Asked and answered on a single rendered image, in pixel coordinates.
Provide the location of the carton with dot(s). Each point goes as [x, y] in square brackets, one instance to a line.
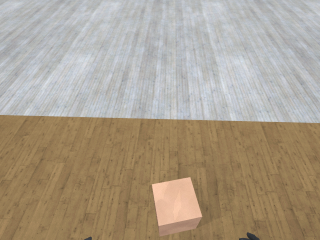
[176, 206]

